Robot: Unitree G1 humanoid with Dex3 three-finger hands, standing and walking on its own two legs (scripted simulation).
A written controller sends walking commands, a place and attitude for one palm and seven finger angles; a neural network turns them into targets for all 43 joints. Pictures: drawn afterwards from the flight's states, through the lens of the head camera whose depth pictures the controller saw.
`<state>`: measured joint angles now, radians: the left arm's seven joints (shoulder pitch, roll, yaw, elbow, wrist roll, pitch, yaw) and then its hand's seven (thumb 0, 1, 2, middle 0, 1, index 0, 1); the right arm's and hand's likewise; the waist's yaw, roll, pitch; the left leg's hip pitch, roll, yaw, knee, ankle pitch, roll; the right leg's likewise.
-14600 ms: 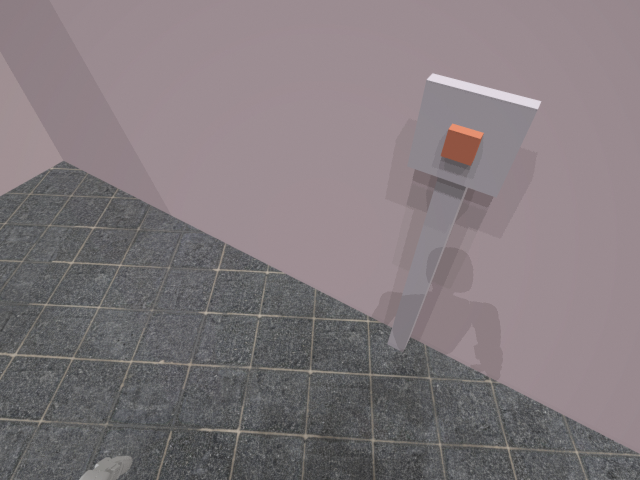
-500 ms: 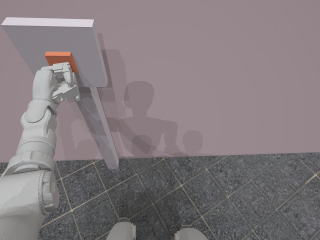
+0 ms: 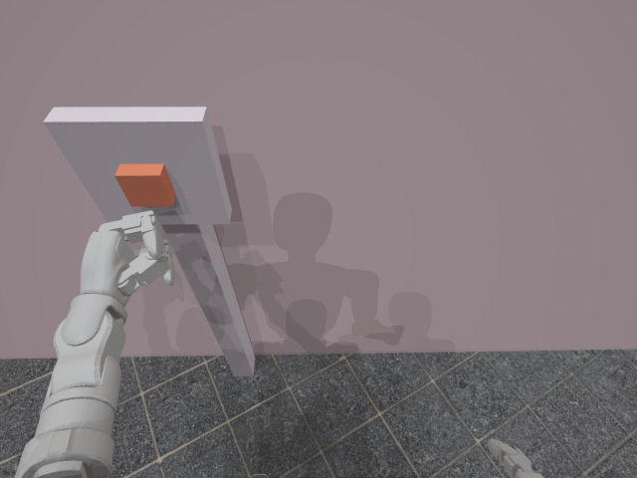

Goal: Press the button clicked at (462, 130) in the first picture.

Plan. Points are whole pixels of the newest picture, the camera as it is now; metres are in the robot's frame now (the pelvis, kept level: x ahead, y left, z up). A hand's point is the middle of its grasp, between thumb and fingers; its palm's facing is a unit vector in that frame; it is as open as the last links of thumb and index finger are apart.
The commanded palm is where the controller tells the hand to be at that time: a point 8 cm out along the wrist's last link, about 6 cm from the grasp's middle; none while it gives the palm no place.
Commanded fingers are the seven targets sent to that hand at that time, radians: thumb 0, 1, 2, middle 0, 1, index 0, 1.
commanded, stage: pull the fist back off the button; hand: left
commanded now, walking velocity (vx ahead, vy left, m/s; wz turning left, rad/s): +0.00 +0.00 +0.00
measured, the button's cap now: (147, 184) +0.46 +0.24 +0.12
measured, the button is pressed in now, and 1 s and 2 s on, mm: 0 0 0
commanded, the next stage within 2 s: draw the hand back to the body in 0.26 s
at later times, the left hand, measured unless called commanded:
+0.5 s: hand (150, 289) +0.30 +0.20 +0.10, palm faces +0.03 -1.00 -0.01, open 3.1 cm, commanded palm +0.27 +0.26 +0.11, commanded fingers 0.00 0.90 0.90 -1.30 -1.50 -1.30 -1.50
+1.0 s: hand (86, 331) +0.24 +0.23 +0.14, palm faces +0.24 -0.95 -0.20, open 3.1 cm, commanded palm +0.19 +0.27 +0.16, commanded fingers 0.00 0.90 0.90 -1.30 -1.50 -1.30 -1.50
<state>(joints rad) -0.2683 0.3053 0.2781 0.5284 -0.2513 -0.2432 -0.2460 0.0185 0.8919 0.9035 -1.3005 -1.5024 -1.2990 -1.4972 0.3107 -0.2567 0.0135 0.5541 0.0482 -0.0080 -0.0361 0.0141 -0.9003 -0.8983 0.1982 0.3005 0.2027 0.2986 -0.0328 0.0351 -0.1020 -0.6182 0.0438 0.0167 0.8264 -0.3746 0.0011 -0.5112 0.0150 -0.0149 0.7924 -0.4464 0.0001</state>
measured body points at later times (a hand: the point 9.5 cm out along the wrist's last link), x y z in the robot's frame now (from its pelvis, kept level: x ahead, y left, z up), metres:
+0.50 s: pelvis -0.01 -0.01 +0.00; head +0.01 -0.02 +0.45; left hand +0.30 +0.25 +0.11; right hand +0.16 -0.25 -0.09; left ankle +0.02 +0.12 -0.70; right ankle -0.03 -0.12 -0.70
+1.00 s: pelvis -0.02 -0.01 +0.02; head -0.02 -0.02 +0.47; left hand +0.22 +0.28 +0.15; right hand +0.18 -0.23 -0.05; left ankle +0.02 +0.12 -0.70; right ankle -0.03 -0.12 -0.70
